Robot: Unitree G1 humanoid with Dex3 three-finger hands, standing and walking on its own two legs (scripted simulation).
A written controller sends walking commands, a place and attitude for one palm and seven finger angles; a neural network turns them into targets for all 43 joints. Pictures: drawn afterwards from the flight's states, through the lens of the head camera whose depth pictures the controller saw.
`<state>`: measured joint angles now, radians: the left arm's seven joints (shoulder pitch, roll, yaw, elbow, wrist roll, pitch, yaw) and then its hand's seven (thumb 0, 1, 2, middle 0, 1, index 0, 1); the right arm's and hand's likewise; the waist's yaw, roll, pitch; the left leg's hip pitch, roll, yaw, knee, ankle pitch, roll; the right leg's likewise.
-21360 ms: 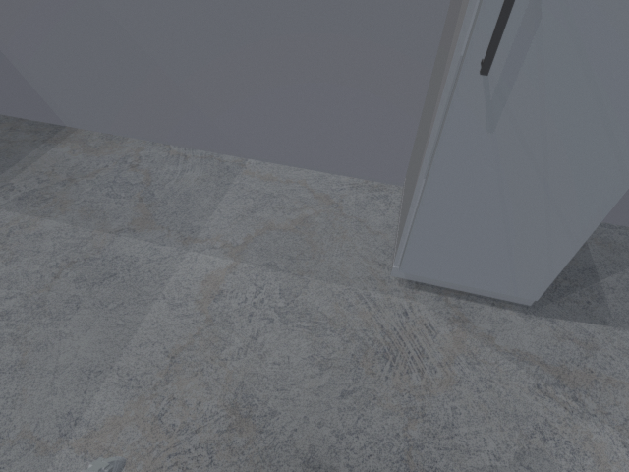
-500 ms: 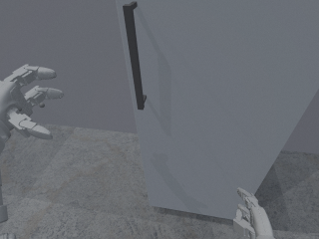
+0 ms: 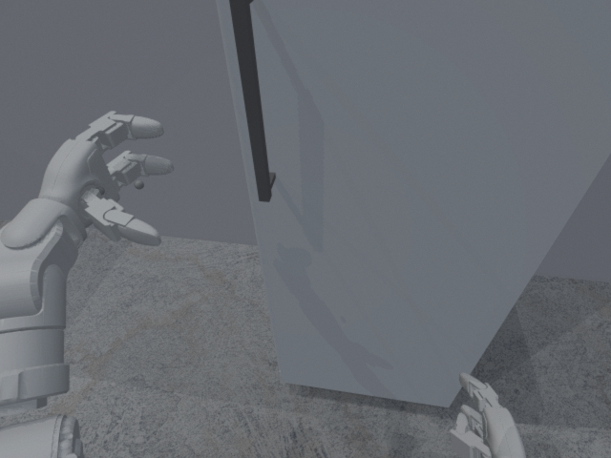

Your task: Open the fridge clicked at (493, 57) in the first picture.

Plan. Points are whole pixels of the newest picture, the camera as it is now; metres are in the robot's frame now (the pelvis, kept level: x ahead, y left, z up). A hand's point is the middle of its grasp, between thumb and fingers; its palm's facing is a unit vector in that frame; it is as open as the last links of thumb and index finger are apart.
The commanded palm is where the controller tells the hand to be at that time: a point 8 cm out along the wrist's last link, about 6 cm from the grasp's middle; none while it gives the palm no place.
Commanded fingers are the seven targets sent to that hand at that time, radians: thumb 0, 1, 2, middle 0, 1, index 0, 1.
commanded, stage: move the hooked fingers beside the handle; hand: left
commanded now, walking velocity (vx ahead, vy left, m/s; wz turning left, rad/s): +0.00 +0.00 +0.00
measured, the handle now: (258, 109) +0.48 +0.12 +0.25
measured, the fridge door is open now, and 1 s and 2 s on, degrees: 0 0 0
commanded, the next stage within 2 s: none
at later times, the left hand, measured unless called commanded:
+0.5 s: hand (172, 149) +0.39 +0.20 +0.24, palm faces +0.01 -1.00 -0.06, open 13.9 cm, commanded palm +0.36 +0.24 +0.24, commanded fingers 0.00 -0.50 0.30 -0.30 -1.20 -0.30 -1.20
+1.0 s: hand (209, 140) +0.41 +0.17 +0.24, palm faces -0.05 -1.00 -0.03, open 13.9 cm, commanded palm +0.39 +0.22 +0.24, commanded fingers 0.00 -0.50 0.30 -0.30 -1.20 -0.30 -1.20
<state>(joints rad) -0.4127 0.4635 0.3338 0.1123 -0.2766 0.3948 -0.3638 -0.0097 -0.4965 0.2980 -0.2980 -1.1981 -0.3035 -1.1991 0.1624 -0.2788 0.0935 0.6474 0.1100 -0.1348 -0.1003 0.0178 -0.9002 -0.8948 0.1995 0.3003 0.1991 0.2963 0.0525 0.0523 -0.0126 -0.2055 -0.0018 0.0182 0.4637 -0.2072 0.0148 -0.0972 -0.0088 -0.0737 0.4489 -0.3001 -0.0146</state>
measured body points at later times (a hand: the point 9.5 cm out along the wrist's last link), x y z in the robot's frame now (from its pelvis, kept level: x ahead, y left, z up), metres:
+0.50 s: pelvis +0.01 -0.01 +0.00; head -0.01 -0.03 +0.45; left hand +0.38 +0.26 +0.25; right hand +0.19 -0.25 -0.08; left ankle +0.03 +0.11 -0.74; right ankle -0.03 -0.11 -0.74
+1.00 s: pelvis +0.01 -0.01 +0.00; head -0.01 -0.03 +0.45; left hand +0.41 +0.22 +0.25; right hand +0.17 -0.25 -0.09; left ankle +0.03 +0.11 -0.74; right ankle -0.03 -0.11 -0.74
